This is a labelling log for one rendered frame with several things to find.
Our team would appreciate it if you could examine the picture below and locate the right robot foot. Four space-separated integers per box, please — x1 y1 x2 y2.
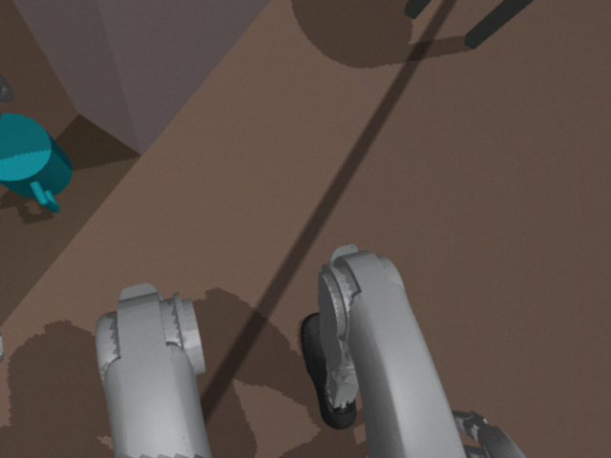
301 313 356 429

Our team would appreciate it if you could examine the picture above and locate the mug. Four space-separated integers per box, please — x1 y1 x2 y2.
0 114 73 213

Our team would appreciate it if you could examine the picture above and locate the right robot hand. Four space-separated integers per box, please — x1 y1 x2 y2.
452 410 526 458

